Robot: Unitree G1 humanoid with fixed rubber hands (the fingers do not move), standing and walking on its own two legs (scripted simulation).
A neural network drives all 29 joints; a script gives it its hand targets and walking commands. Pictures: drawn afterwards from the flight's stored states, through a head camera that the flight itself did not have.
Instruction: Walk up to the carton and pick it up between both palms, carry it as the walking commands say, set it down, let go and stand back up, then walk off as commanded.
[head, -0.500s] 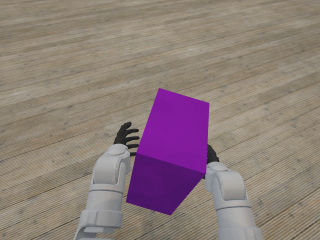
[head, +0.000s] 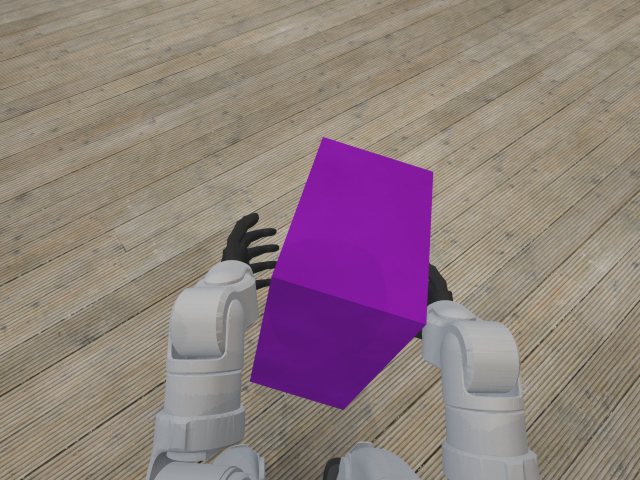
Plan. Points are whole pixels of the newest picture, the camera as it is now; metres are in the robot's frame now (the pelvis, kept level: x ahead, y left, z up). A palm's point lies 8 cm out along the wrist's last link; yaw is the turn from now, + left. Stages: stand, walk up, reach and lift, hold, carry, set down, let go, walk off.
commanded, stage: carry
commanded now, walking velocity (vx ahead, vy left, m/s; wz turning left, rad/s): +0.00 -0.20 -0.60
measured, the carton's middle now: (334, 285) +0.35 +0.00 -0.01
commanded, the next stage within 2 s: none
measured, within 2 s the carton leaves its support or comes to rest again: neither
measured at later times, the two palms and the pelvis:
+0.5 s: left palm (413, 304) +0.29 -0.08 +0.08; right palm (633, 398) +0.20 -0.30 +0.06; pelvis -0.05 -0.12 +0.00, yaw -15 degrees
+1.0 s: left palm out of the picture +0.15 -0.28 +0.10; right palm out of the picture +0.02 -0.47 +0.06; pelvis -0.18 -0.23 +0.00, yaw -32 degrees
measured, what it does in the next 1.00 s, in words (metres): steps to the right, turning right: left foot, then right foot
